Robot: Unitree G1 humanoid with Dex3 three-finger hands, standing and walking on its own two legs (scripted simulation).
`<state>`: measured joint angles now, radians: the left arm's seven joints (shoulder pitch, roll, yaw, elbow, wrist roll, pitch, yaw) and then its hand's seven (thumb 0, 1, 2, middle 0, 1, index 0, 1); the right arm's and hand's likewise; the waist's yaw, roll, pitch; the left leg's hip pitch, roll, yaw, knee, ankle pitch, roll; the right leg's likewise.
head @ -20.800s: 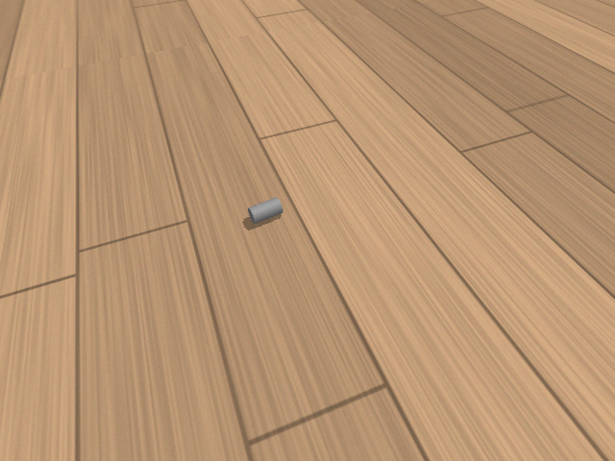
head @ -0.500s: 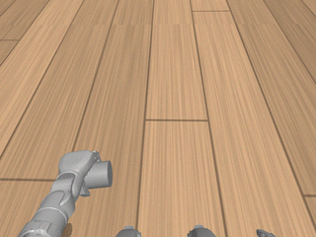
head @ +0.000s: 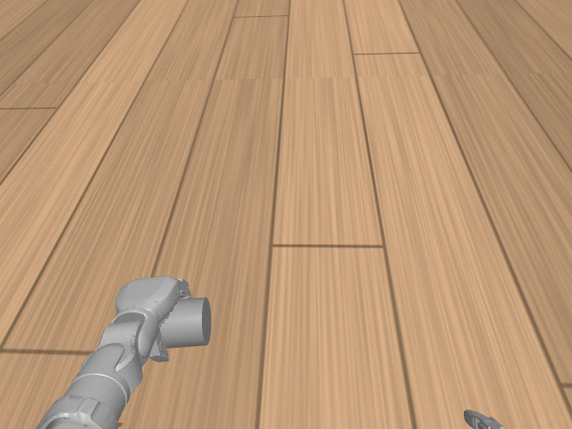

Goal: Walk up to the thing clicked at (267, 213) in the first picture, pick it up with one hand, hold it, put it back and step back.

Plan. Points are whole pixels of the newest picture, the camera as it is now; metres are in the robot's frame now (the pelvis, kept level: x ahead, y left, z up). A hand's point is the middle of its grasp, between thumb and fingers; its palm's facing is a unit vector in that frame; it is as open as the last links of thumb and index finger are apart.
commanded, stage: hold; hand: left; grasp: from above
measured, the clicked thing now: (165, 324) +0.31 +0.22 -0.08
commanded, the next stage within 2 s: crouch in 1.66 s
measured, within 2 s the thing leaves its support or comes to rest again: neither
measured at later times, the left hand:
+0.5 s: hand (156, 321) +0.30 +0.22 -0.03, palm faces -0.45 -0.06 -0.89, open 10.1 cm
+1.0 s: hand (151, 327) +0.28 +0.21 -0.01, palm faces -0.44 -0.05 -0.90, open 10.1 cm
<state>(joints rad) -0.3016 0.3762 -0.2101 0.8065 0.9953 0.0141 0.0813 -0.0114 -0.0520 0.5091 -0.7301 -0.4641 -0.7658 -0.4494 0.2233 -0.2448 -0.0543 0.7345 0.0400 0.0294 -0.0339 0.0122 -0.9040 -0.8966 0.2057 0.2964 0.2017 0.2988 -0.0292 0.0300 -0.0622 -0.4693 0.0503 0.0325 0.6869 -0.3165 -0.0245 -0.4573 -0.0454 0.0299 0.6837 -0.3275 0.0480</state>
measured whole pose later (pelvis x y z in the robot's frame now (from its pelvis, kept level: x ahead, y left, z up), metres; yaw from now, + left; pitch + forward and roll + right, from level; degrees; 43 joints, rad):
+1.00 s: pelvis -0.01 -0.01 +0.02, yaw -1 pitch +0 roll +1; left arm -0.23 0.40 -0.22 0.62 0.99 0.01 -0.05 -0.01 -0.04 0.48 -0.73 -0.46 -0.76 -0.45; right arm 0.18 -0.25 -0.04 0.69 0.06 0.07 -0.05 0.01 -0.90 -0.90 0.20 0.30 0.20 0.30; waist 0.01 0.05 -0.02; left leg -0.30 0.05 0.04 0.51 -0.22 -0.03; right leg -0.30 -0.04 0.04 0.54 -0.24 0.04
